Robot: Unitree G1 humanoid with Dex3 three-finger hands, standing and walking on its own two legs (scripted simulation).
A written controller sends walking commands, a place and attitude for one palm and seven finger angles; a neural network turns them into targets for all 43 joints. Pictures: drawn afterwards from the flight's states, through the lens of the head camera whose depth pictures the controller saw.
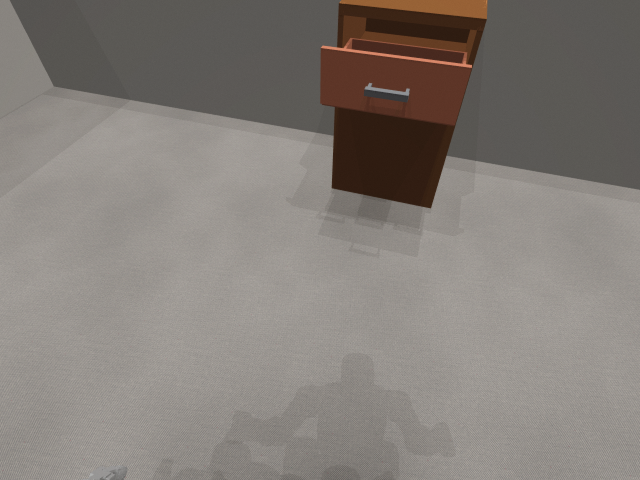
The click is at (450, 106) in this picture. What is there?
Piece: drawer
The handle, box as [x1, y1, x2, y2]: [364, 83, 409, 101]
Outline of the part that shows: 364,89 364,95 400,101 407,101 409,90 407,88 405,92 375,88 371,86 371,83 369,83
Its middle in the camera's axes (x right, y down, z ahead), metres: +0.20 -0.45 +1.17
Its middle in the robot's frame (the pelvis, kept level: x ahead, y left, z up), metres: +1.18 -0.15 -0.07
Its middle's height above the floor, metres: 0.70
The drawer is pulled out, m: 0.29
